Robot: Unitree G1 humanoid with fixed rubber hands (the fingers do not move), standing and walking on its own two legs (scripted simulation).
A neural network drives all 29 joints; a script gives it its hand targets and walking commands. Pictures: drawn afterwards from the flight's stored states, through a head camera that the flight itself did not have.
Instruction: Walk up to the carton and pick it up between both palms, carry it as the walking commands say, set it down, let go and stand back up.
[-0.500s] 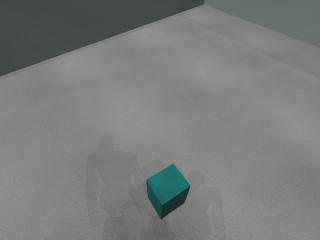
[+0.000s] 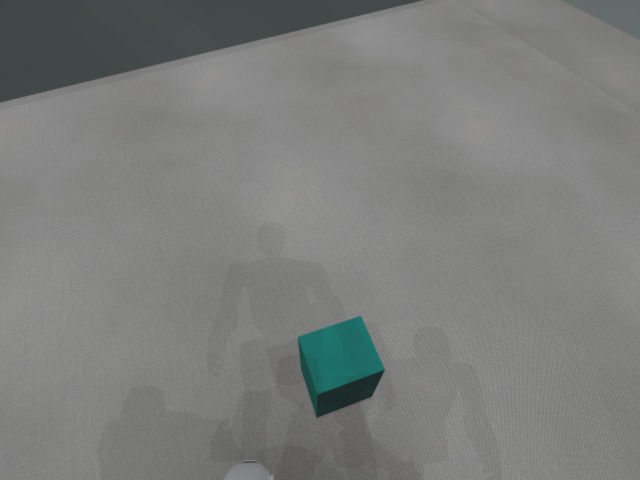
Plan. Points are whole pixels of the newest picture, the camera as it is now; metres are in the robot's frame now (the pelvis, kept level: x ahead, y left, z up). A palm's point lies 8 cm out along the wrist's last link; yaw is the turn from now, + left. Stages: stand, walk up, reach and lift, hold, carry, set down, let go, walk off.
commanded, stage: walk up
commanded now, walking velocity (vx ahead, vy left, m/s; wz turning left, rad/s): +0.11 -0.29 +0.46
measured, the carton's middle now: (337, 369) +0.43 -0.06 -0.63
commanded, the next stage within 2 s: none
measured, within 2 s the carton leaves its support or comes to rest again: neither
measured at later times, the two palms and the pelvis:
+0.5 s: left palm out of the picture +0.04 +0.12 -0.13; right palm (579, 417) +0.19 -0.37 -0.14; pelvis +0.08 -0.13 -0.01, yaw +10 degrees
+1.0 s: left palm out of the picture -0.05 +0.06 -0.14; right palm (573, 417) +0.19 -0.35 -0.12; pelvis +0.04 -0.16 +0.01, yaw +17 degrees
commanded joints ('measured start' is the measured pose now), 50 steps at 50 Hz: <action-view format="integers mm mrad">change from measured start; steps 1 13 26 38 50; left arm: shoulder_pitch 143 123 175 124 67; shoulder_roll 113 76 184 133 17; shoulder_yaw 30 -10 46 45 12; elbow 1 35 -14 15 37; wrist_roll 15 -3 5 10 -30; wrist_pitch -15 38 -15 -27 8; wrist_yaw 27 -1 35 53 7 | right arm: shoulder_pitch -67 -144 -180 -277 -191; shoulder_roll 13 -150 13 -9 -128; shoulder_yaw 11 -33 -1 11 7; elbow -95 -118 -167 -87 -27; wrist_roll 12 16 33 37 15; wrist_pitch -26 -18 26 40 -19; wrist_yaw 24 12 48 84 60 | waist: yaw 72 28 56 119 40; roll -198 173 -281 -226 281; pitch -43 87 -94 -1 124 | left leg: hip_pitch -108 259 -1 30 204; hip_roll -14 254 -101 -98 215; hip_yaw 105 -169 4 128 -103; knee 146 -649 400 -40 -735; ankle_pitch -7 233 -203 45 201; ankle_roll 20 156 -29 -16 147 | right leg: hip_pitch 171 -237 60 198 -41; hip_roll -216 -73 -362 -373 -31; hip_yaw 87 144 270 235 0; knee -195 498 -144 -268 21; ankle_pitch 321 -59 760 281 -35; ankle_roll -155 49 -217 -206 -4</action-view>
